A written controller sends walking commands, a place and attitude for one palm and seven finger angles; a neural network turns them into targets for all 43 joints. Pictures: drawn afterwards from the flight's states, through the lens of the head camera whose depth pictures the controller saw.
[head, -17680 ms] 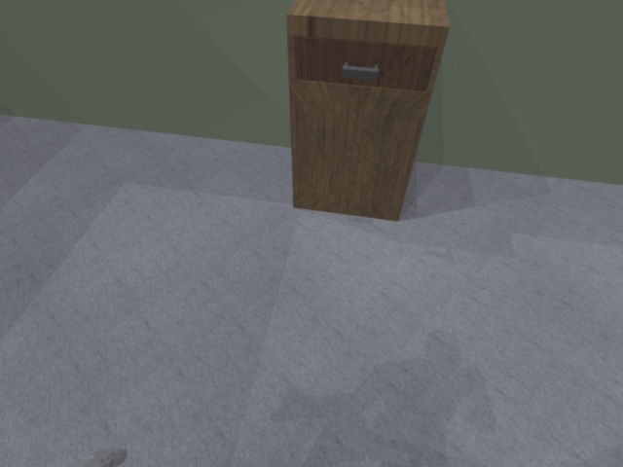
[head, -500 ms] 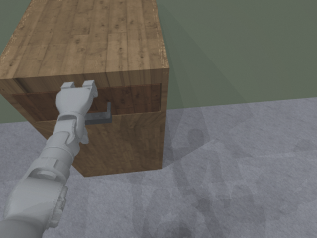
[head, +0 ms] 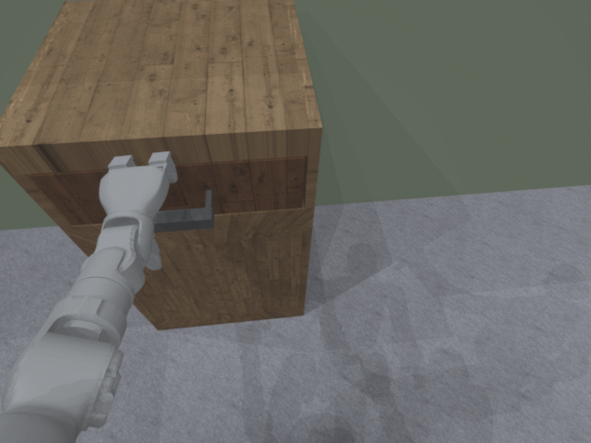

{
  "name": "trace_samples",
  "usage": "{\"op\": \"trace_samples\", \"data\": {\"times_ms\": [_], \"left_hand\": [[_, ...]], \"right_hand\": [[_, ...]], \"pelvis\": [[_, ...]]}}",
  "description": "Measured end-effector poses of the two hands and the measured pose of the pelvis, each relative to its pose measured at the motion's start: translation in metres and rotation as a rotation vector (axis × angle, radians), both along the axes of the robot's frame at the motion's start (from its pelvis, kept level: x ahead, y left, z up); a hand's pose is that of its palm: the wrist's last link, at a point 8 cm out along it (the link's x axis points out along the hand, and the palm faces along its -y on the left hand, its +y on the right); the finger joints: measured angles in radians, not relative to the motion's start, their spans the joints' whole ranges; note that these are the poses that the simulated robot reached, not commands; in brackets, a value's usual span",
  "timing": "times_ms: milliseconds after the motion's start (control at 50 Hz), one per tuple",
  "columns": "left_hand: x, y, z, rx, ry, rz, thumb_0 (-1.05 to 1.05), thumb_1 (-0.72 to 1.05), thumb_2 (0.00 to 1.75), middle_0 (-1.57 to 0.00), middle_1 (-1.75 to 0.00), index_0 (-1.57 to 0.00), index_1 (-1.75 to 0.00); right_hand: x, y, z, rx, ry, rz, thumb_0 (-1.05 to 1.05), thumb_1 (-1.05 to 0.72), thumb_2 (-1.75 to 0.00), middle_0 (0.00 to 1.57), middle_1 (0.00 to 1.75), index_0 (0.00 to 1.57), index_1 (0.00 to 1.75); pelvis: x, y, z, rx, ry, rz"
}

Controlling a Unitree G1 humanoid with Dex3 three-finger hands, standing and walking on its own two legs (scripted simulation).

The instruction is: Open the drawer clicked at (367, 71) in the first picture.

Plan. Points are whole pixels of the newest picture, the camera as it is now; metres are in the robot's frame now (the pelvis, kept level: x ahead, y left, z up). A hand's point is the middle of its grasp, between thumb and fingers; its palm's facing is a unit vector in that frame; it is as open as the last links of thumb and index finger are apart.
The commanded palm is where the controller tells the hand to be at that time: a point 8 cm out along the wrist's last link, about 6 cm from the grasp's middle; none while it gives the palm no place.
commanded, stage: re-aim the fingers above the handle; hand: left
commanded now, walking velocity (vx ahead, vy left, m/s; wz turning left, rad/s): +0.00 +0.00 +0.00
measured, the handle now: (180, 209) +0.50 +0.19 -0.04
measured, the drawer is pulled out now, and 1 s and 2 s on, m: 0.00 0.00 0.00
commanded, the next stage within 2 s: lower the fingers behind the handle in 0.86 s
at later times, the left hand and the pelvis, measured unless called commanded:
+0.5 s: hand (162, 211) +0.45 +0.19 +0.03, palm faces -0.03 -0.03 -1.00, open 13.8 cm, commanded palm +0.42 +0.19 +0.08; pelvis +0.00 -0.01 +0.00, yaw +0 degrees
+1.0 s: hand (164, 209) +0.45 +0.19 +0.02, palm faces -0.06 -0.02 -1.00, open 13.8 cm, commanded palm +0.44 +0.19 +0.08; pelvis +0.00 -0.02 +0.00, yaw +0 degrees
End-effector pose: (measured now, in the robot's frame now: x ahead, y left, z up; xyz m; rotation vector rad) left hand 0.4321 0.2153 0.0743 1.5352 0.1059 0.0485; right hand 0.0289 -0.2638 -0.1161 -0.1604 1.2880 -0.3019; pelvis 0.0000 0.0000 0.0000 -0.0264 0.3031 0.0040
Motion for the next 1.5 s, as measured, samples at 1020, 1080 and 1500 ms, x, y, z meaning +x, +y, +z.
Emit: {"op": "trace_samples", "data": {"times_ms": [1020,1080,1500], "left_hand": [[0.004,-0.022,0.002,0.017,0.024,-0.004,0.0,-0.49,0.31,-0.32,-1.2,-0.32,-1.2],[0.003,-0.021,-0.003,0.015,0.028,-0.014,0.0,-0.49,0.31,-0.32,-1.2,-0.32,-1.2],[0.006,-0.016,-0.034,0.01,0.03,0.006,-0.01,-0.49,0.31,-0.32,-1.2,-0.32,-1.21]], "right_hand": [[0.013,-0.019,-0.002,0.001,-0.023,0.004,0.01,-0.9,-0.89,0.2,0.3,0.2,0.3],[0.01,-0.019,-0.003,0.001,-0.009,0.006,0.01,-0.9,-0.89,0.2,0.3,0.2,0.3],[0.003,-0.007,-0.014,0.004,0.025,0.007,0.01,-0.9,-0.89,0.2,0.3,0.21,0.3]], "pelvis": [[0.004,-0.018,0.002,0.016,-0.002,0.001],[0.004,-0.018,0.0,0.015,0.005,0.004],[0.003,-0.009,-0.011,0.002,0.055,0.003]]}}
